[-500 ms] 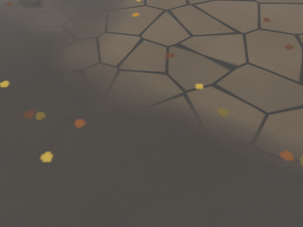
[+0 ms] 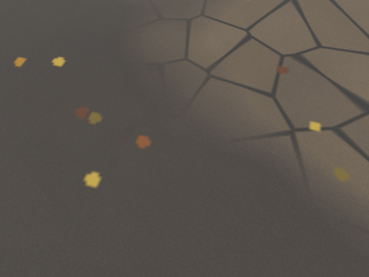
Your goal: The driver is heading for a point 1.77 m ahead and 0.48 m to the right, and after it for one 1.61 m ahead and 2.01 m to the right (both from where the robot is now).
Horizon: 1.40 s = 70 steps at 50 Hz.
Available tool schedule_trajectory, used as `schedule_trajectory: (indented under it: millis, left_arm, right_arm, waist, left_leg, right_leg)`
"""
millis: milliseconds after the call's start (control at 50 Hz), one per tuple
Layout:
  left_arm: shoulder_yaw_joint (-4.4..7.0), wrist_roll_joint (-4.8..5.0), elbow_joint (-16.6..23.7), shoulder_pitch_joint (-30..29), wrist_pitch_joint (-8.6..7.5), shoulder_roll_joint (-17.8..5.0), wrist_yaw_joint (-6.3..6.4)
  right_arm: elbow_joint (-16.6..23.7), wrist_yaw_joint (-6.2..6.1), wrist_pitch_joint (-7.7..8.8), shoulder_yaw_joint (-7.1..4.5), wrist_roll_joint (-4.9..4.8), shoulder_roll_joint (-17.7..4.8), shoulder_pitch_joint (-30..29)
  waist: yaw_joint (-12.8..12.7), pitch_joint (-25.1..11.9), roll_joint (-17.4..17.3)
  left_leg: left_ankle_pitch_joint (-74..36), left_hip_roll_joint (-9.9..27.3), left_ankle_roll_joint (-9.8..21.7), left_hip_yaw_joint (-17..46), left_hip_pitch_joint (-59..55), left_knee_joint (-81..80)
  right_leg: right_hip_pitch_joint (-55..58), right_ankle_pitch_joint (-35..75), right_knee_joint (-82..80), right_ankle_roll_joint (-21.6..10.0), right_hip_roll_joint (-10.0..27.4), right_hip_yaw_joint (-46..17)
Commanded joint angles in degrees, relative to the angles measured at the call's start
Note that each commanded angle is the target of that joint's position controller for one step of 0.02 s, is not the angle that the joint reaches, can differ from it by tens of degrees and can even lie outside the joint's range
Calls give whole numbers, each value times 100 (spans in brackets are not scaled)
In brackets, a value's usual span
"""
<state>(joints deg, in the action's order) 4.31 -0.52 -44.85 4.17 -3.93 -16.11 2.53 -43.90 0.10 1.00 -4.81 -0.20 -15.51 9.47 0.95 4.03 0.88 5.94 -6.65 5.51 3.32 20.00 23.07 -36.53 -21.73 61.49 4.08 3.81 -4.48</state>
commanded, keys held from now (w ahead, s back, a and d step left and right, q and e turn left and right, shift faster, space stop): q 0.12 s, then e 0.88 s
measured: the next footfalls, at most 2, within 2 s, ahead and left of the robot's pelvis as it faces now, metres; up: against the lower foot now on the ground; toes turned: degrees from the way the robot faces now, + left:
right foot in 0.24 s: +0.18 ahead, -0.15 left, +0.00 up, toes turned +9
left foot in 0.50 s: +0.09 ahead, +0.07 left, +0.00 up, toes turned -3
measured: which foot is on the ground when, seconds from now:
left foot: down 0.00-0.26, up 0.28-0.48, down 0.50-0.92, up 0.94-1.00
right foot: up 0.00-0.22, down 0.24-0.56, up 0.58-0.90, down 0.92-1.00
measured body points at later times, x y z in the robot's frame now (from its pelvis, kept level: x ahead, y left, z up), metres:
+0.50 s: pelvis +0.08 -0.04 -0.01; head +0.12 -0.04 +0.44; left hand +0.24 +0.22 -0.11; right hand +0.22 -0.31 -0.12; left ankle +0.05 +0.07 -0.74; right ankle +0.14 -0.15 -0.74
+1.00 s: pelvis +0.07 -0.09 -0.01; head +0.11 -0.12 +0.44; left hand +0.32 +0.13 -0.09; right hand +0.12 -0.41 -0.12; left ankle +0.04 +0.07 -0.68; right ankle +0.07 -0.19 -0.74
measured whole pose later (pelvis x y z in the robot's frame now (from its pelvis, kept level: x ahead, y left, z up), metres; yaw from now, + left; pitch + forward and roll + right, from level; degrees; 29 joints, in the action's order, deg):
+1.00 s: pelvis +0.07 -0.09 -0.01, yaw -16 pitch +2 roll +0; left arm 4.2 -0.2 -34.6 8.2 1.3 -17.1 -1.1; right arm -42.0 -1.7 -0.7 -5.2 0.1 -18.2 9.1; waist 0.7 3.2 -1.7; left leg 32.7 3.2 -3.4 -0.7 23.5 59.7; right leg -20.9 -15.8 34.0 -2.8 -1.7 0.3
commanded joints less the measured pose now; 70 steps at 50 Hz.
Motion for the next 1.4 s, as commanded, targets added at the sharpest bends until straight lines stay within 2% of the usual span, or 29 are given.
schedule_trajectory:
  millis: [20,140,220,240,260,280,300,340,380,520,560,580,600,620,660,720,780,880,900,920,940,960,980,1020,1160,1280,1340,1360,1400]
  left_arm:
    - [86,-35,214,575,96,-350,57]
    - [61,42,492,-106,186,-441,-29]
    - [7,4,437,152,52,-344,-176]
    - [-23,-79,413,207,8,-312,-212]
    - [-9,-179,462,195,-4,-618,-210]
    - [-68,-284,510,-126,39,-573,-195]
    - [-105,-158,499,-197,72,-335,-211]
    - [7,-1,492,-114,141,-690,-281]
    - [92,79,554,-22,176,-981,-279]
    - [143,166,881,-55,394,-853,-102]
    - [125,230,1059,-162,436,-713,-127]
    - [113,194,1085,-110,430,-671,-160]
    - [186,138,1066,-50,425,-798,-186]
    - [274,140,996,69,450,-947,-196]
    - [243,180,863,326,563,-733,-185]
    - [130,222,1083,11,605,-488,-241]
    - [59,216,1335,-213,599,-405,-370]
    - [202,198,1363,254,649,-631,-448]
    - [259,166,1274,541,653,-690,-412]
    - [394,156,1244,905,641,-1041,-331]
    - [535,71,1384,1131,612,-1819,-230]
    - [436,-88,1390,1307,470,-1611,-312]
    - [378,-91,1378,1082,354,-1457,-352]
    - [278,103,1370,530,325,-1101,-276]
    - [198,63,1365,378,433,-982,-108]
    - [122,2,1269,408,495,-950,-179]
    - [2,64,1209,272,513,-741,-190]
    - [-49,44,1135,475,484,-604,-192]
    - [-85,-35,1159,845,406,-390,-211]
  right_arm:
    - [445,-116,-17,-251,-56,-958,-63]
    - [535,-245,-243,-216,-48,-901,-27]
    - [479,-237,-217,30,11,-419,-40]
    - [375,-225,-168,126,61,-183,202]
    - [293,-216,-102,186,231,-27,624]
    - [172,-197,-63,124,189,-177,1252]
    - [188,-205,-63,85,231,-500,948]
    - [230,-238,-142,-7,146,-668,301]
    - [289,-255,-249,-48,103,-658,218]
    - [173,-233,-151,-108,49,-438,488]
    - [170,-257,-198,-231,70,-807,452]
    - [229,-274,-194,-255,143,-925,473]
    - [386,-299,-148,-216,223,-851,281]
    - [510,-322,-102,-174,207,-773,161]
    - [586,-345,-56,-151,62,-743,-196]
    - [507,-363,-136,-186,50,-871,65]
    - [501,-358,-219,-250,40,-1051,180]
    - [496,-242,-170,-304,-148,-1203,51]
    - [446,-219,-129,-275,-178,-1089,117]
    - [369,-180,-71,-230,-80,-897,402]
    - [688,-144,-30,-62,270,-469,266]
    - [820,-155,-3,-96,181,-656,-210]
    - [834,-171,-36,-146,4,-839,-391]
    - [698,-265,-116,-179,51,-884,-323]
    - [585,-243,-157,-75,43,-585,-127]
    - [670,-139,-95,-45,-13,-623,-246]
    - [568,-55,-4,-1,7,-454,92]
    - [573,-39,28,9,94,-521,146]
    - [538,-50,39,-36,225,-973,-62]
  waist:
    - [-238,-1327,-468]
    - [-23,-1165,-777]
    - [-171,-1204,-847]
    - [-183,-1182,-677]
    - [118,-1349,33]
    - [591,-1327,935]
    - [414,-1262,1034]
    - [149,-1016,829]
    - [115,-780,847]
    - [122,-1173,557]
    - [-2,-842,-629]
    - [30,-730,-1256]
    - [37,-737,-1260]
    - [-13,-720,-710]
    - [-195,-546,-376]
    - [55,-482,-709]
    - [209,-664,-919]
    - [-28,-732,-1059]
    - [-151,-808,-911]
    - [-234,-1055,-193]
    - [-151,-1194,1666]
    - [-571,-1821,1208]
    - [-503,-1497,703]
    - [-199,-980,301]
    - [-94,-1069,640]
    - [-281,-806,826]
    - [0,-802,692]
    - [-17,-855,496]
    - [-600,-843,-1240]
  left_leg:
    - [-3285,1412,1015,1117,-606,-251]
    - [-1202,1345,695,1687,-686,-96]
    - [-1471,1357,487,1662,-700,485]
    - [-1043,1140,221,1526,-558,597]
    - [33,709,-87,1053,-335,1175]
    - [1868,409,-407,711,-171,1272]
    - [1643,598,-623,502,-450,1116]
    - [1129,455,-645,249,-610,957]
    - [1193,396,-587,80,-444,1088]
    - [832,493,-357,27,-842,704]
    - [22,1268,94,781,-1260,24]
    - [-907,2187,623,1632,-1548,-355]
    - [-1964,2951,1114,2076,-1604,-415]
    - [-2411,3029,1226,1937,-1563,-357]
    - [-2331,2532,826,1079,-1613,-213]
    - [-2407,2156,686,328,-1847,-238]
    - [-2293,2214,672,-50,-1860,-195]
    - [-1854,2340,358,-397,-1493,324]
    - [-1602,2177,125,-617,-1253,771]
    - [-840,1823,-326,-1049,-504,1808]
    - [2959,1009,-918,-1228,1477,3737]
    - [3657,648,-997,-126,1872,4756]
    - [3258,782,-943,104,1974,5064]
    - [2322,968,-882,170,1947,4630]
    - [1415,772,-1043,45,974,3073]
    - [1618,761,-912,-57,231,1908]
    - [700,695,-718,-210,-698,291]
    - [94,907,-606,3,-1187,-54]
    - [-566,2027,215,1154,-846,-210]
  right_leg:
    - [492,674,-719,108,-189,90]
    - [671,1010,-1899,111,-369,-97]
    - [1836,1550,-3269,-201,-292,83]
    - [2454,2614,-3982,-382,-83,-117]
    - [3073,4431,-3896,-706,688,-980]
    - [3031,5193,-3656,-1570,1263,-1495]
    - [2586,4278,-3845,-1841,1271,-1812]
    - [2338,2922,-3824,-1455,649,-1542]
    - [2183,2440,-3914,-1438,659,-1819]
    - [2088,2782,-3436,-1346,361,-1907]
    - [971,1482,-2663,-800,-481,-820]
    - [311,212,-1901,-544,-881,-240]
    - [-45,-1202,-587,-363,-745,-77]
    - [-167,-1297,305,-244,-598,-227]
    - [-311,-713,602,-77,-397,-229]
    - [-282,-111,-60,104,-306,223]
    - [383,-28,-1101,72,-195,521]
    - [1612,637,-2825,-315,-418,1015]
    - [2201,1152,-3429,-485,-575,1026]
    - [3282,2663,-3745,-764,-266,346]
    - [4434,5500,-3570,-1702,1425,-2019]
    - [4133,5380,-3840,-2699,2043,-2820]
    - [3835,4589,-3987,-2555,1746,-2386]
    - [3223,3340,-4050,-1910,1114,-1698]
    - [2579,2263,-4196,-1728,631,-1336]
    - [2197,1215,-4175,-1747,655,-1740]
    - [2030,1353,-3884,-1476,442,-1693]
    - [1831,1208,-3770,-1201,267,-1581]
    - [1741,91,-3068,-576,-601,-370]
